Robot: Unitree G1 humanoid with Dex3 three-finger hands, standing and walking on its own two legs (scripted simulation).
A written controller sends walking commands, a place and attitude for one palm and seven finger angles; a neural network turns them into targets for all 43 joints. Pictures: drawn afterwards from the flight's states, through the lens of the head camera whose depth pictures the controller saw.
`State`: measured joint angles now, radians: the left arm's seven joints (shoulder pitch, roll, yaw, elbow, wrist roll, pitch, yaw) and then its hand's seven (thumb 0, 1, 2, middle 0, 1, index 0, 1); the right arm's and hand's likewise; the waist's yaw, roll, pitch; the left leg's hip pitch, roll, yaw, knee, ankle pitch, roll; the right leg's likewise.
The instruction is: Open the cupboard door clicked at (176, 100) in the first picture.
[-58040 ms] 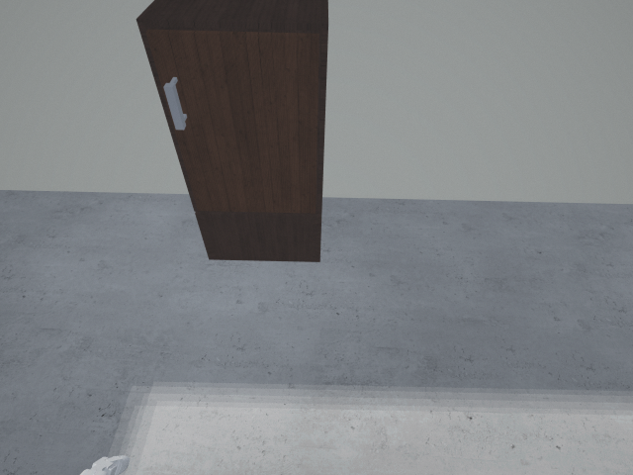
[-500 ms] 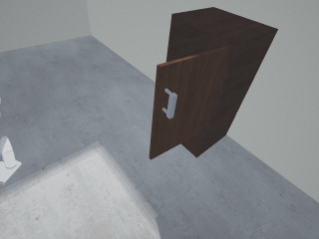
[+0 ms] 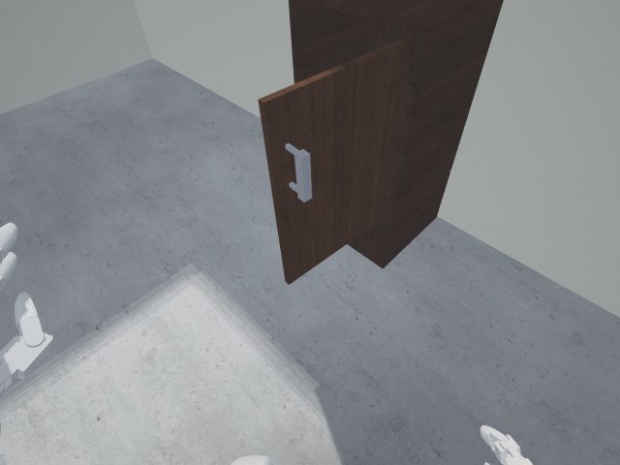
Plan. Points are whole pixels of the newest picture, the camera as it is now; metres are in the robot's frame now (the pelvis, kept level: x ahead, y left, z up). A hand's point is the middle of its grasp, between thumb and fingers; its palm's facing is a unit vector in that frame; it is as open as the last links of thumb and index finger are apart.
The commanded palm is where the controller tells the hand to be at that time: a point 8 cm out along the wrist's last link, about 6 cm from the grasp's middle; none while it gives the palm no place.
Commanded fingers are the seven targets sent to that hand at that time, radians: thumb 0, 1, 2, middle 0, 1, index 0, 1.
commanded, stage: stop stepping back and stand still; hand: left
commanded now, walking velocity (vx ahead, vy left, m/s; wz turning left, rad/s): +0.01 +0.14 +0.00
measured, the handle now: (297, 172) +0.69 +0.08 -0.04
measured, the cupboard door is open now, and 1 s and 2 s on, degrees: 85 85 85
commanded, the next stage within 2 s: let the arm hang, fingers relaxed in 0.10 s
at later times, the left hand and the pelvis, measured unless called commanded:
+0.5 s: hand out of the picture +0.08 +0.19 -0.16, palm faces +0.03 -0.98 -0.18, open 7.3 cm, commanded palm none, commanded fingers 0.00 0.90 0.90 -0.20 -0.30 -0.20 -0.30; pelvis +0.01 +0.01 +0.00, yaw +2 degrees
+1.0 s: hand out of the picture +0.00 +0.22 -0.16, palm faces +0.02 -0.98 -0.22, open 7.4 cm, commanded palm none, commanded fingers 0.00 0.90 0.90 -0.20 -0.30 -0.20 -0.30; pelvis +0.01 +0.03 +0.01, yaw +1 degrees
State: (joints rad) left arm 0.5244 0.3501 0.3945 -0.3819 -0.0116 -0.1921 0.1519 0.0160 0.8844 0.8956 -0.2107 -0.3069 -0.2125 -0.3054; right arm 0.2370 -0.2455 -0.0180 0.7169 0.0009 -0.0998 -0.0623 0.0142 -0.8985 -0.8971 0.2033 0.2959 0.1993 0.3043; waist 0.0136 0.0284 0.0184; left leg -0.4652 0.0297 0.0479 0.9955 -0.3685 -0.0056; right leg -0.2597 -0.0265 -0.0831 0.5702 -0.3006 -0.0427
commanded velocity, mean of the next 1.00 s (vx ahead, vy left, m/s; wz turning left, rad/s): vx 0.00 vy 0.01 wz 0.00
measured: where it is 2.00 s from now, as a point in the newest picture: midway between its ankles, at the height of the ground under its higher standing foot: outside the picture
